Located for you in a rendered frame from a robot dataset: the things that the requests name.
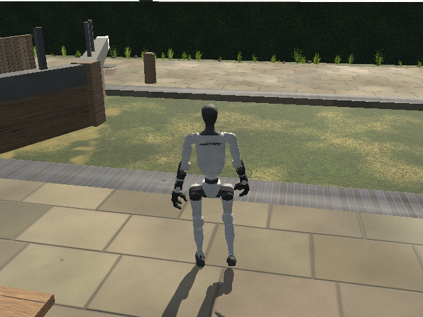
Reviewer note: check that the robot left hand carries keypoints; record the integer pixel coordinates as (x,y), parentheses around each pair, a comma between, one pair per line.
(175,199)

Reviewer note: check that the robot right hand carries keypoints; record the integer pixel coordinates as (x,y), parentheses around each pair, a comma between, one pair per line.
(239,186)

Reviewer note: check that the right robot thigh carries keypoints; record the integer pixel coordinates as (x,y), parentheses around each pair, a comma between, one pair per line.
(227,193)

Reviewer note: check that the robot right forearm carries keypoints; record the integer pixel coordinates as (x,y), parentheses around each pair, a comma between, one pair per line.
(242,174)

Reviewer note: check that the left robot upper arm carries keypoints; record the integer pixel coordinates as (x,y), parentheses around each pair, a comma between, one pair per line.
(186,151)

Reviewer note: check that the robot left forearm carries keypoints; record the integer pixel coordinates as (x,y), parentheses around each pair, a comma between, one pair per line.
(179,179)

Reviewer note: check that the robot left foot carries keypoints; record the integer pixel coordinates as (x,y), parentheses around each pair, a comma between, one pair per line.
(200,261)

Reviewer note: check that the right robot upper arm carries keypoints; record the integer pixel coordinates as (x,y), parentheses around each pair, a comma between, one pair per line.
(234,148)

